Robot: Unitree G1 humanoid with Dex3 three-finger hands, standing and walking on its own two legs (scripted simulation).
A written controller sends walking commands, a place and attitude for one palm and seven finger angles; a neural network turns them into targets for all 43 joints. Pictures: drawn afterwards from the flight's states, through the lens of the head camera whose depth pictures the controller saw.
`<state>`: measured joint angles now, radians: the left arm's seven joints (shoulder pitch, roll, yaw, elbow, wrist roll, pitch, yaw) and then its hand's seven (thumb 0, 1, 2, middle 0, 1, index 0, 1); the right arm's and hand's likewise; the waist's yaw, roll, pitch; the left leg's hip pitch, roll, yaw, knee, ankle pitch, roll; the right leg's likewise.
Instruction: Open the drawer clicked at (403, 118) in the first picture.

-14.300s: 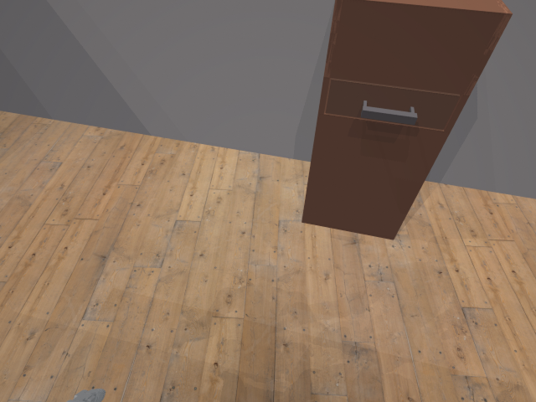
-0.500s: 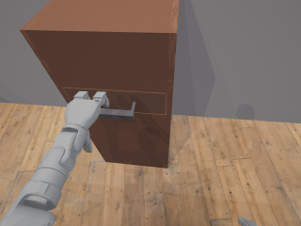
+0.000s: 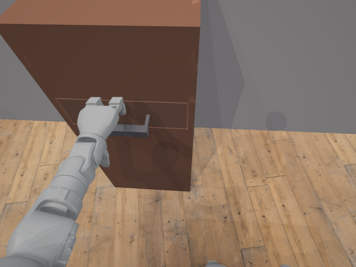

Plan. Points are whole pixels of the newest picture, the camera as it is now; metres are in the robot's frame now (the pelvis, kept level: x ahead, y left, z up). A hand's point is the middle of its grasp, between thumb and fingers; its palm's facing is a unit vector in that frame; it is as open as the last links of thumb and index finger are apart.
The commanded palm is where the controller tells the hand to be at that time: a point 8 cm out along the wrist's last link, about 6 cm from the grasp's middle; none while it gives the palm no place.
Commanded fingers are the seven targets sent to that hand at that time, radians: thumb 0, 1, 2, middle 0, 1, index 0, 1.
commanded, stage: move the hooked fingers above the handle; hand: left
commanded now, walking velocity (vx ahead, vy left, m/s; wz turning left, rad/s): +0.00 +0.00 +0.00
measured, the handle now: (122, 123) +0.52 +0.18 -0.06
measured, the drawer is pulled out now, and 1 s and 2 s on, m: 0.00 0.00 0.00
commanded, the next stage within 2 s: lower the fingers behind the handle in 0.94 s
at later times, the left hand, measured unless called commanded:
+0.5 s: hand (114, 125) +0.47 +0.18 -0.01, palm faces -0.06 -0.01 -1.00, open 13.8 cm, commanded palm +0.45 +0.18 +0.06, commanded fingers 0.00 -0.50 0.30 -0.30 -1.20 -0.30 -1.20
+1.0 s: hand (115, 126) +0.47 +0.17 +0.00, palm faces -0.05 -0.03 -1.00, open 13.8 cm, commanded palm +0.46 +0.17 +0.06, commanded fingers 0.00 -0.50 0.30 -0.30 -1.20 -0.30 -1.20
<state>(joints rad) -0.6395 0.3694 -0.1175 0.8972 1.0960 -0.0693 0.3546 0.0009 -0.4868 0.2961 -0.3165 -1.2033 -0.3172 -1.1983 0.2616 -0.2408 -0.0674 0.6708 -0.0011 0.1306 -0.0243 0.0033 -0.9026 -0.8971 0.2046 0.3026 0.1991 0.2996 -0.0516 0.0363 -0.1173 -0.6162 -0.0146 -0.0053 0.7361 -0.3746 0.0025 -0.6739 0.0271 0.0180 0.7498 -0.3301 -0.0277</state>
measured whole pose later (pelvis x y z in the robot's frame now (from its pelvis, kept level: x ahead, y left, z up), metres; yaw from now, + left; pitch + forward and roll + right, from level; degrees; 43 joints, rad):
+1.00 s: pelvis +0.00 +0.01 -0.01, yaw +0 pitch +19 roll +0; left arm -0.77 0.35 -0.13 1.02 1.11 -0.05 0.38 0.00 -0.49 0.30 -0.32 -1.20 -0.32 -1.20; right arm 0.30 -0.24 -0.07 0.67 -0.02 0.12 -0.01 0.00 -0.90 -0.90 0.21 0.30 0.20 0.30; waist -0.09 0.04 -0.14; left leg -0.74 -0.02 -0.01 0.84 -0.42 0.02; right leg -0.78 0.03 0.01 0.81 -0.36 -0.01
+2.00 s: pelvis -0.01 +0.01 -0.04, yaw +0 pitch +24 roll +0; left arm -0.79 0.38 -0.08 1.11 1.14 -0.05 0.46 0.00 -0.49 0.30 -0.32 -1.20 -0.32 -1.20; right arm 0.30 -0.24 -0.06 0.70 -0.04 0.10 -0.01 0.00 -0.90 -0.90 0.21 0.30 0.20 0.30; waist -0.13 0.04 -0.18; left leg -0.97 -0.01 -0.01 1.03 -0.48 0.01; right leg -1.01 0.04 0.00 1.00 -0.41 -0.02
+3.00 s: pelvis -0.01 +0.01 -0.05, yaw +0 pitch +25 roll -1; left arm -0.78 0.36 -0.08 1.09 1.13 -0.02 0.50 0.00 -0.19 0.42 -0.33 -1.24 -0.34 -1.23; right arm 0.29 -0.24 -0.05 0.70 -0.04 0.11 -0.01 0.00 -0.90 -0.90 0.21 0.30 0.20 0.30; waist -0.13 0.05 -0.18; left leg -1.02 0.00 -0.01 1.08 -0.50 0.01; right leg -1.06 0.04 0.00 1.05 -0.43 -0.02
